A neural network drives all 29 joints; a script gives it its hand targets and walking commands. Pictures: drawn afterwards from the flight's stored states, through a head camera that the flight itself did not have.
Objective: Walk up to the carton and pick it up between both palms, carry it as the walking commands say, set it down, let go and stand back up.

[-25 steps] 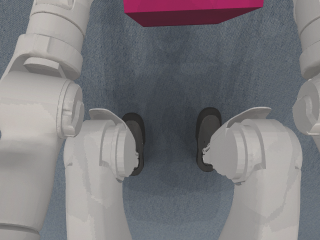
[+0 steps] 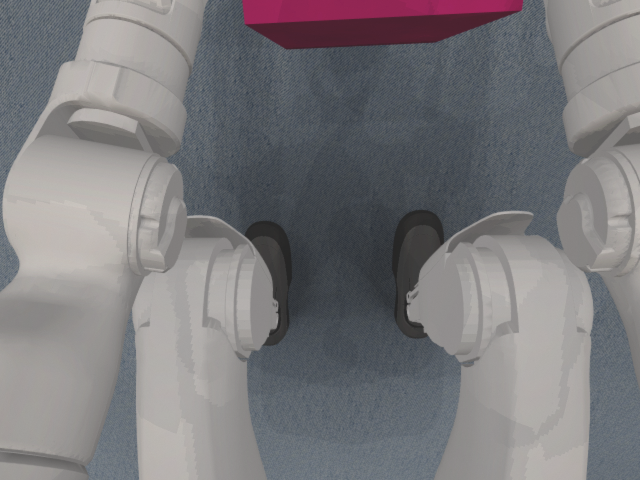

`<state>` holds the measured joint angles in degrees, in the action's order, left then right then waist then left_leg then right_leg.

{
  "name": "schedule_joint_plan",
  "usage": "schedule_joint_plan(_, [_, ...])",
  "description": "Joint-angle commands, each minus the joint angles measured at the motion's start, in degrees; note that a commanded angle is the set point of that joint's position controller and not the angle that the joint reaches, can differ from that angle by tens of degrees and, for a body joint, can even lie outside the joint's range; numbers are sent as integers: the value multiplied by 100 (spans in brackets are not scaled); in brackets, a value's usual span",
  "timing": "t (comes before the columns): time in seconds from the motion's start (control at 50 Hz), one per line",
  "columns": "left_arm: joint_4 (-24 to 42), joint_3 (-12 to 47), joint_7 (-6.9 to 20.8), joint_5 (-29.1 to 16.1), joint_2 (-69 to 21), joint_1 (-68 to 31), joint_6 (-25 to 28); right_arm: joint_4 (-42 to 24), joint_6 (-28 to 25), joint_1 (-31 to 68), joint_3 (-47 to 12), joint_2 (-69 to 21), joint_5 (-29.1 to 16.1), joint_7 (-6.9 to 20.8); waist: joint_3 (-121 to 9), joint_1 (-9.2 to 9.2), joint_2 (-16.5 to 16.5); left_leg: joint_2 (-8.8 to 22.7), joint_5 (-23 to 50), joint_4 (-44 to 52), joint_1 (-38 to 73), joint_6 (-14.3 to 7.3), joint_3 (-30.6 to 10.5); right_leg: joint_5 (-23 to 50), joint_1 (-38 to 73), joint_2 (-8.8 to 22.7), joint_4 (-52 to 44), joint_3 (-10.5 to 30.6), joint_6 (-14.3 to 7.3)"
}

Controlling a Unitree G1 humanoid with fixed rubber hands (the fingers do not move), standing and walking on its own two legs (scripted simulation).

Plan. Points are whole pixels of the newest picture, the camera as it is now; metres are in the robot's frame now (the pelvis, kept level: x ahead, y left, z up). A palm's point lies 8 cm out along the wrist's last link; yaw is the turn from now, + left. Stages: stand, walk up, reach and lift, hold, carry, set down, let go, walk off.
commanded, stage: reach and lift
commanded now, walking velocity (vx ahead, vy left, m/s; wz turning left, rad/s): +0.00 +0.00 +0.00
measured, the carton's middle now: out of the picture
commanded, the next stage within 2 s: none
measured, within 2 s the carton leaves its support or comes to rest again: leaves its support in 0.80 s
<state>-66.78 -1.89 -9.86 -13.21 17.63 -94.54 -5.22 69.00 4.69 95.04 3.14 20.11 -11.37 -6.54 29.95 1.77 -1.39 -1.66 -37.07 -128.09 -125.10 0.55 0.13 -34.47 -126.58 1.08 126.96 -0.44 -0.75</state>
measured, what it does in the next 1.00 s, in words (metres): stands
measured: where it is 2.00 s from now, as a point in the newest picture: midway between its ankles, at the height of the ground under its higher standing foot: (343, 297)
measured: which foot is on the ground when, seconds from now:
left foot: down 0.00-1.00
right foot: down 0.00-1.00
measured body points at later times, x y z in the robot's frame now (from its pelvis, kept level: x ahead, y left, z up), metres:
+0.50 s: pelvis +0.00 +0.00 -0.02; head +0.39 -0.01 +0.20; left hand +0.59 +0.12 -0.20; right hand +0.58 -0.18 -0.20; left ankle +0.10 +0.12 -0.34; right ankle +0.11 -0.12 -0.34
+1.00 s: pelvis +0.00 -0.01 +0.01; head +0.37 -0.01 +0.25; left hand +0.59 +0.11 -0.14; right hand +0.57 -0.17 -0.14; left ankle +0.10 +0.12 -0.34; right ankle +0.11 -0.13 -0.34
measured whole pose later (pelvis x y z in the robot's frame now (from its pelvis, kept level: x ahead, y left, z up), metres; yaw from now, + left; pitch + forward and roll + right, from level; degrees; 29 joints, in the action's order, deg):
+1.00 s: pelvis +0.00 -0.01 +0.01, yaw +2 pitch +30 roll +0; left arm -52.2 -13.1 -11.9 -2.8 12.5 -90.3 -17.2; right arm 49.8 19.5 86.8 10.4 17.1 -4.4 -6.7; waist 30.1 3.1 -1.9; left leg -5.0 -36.6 -126.1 -119.7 2.1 -1.8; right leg -36.1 -119.8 -2.1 125.7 1.4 1.8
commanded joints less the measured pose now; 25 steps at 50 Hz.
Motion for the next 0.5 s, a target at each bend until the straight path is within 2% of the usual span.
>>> schedule_joint_plan(0.0, [967,379,511,75,-1588,-2546,151,-854,-80,2494,-288,-1416,48,518,-7446,278,22,-490,2520,866,3387,130,126,2879,4167,-548,-731,-46,90])
schedule_joint_plan(0.08, [946,729,1204,246,-4086,-3064,-31,-1070,114,2983,-628,-3890,120,1241,-6953,344,14,-590,2278,778,3230,88,164,2543,3739,-617,-632,-122,74])
schedule_joint_plan(0.1, [969,752,1364,306,-4553,-3088,-87,-1132,167,3028,-624,-4274,156,1403,-6827,381,-34,-605,2214,759,3168,76,199,2462,3633,-624,-620,-148,66])
schedule_joint_plan(0.18, [1103,570,1684,471,-5250,-3019,-268,-1322,392,2956,-563,-5117,248,1779,-6578,291,22,-652,2030,733,2997,-18,292,2190,3359,-652,-616,-231,55])
schedule_joint_plan(0.3, [1291,562,1918,511,-5623,-2912,-509,-1425,649,2724,-620,-5566,265,2068,-6269,238,-58,-635,1763,697,2812,-68,327,1906,3037,-668,-570,-252,25])
schedule_joint_plan(0.32, [1318,597,1936,505,-5684,-2862,-531,-1487,657,2703,-642,-5557,254,2091,-6256,245,-142,-631,1789,666,2808,-55,333,1944,3025,-669,-579,-244,14])
schedule_joint_plan(0.48, [1484,778,1999,436,-5863,-2617,-640,-1640,767,2479,-880,-5782,192,2137,-6234,240,-51,-640,1924,611,2722,-77,319,2209,3224,-663,-545,-219,10])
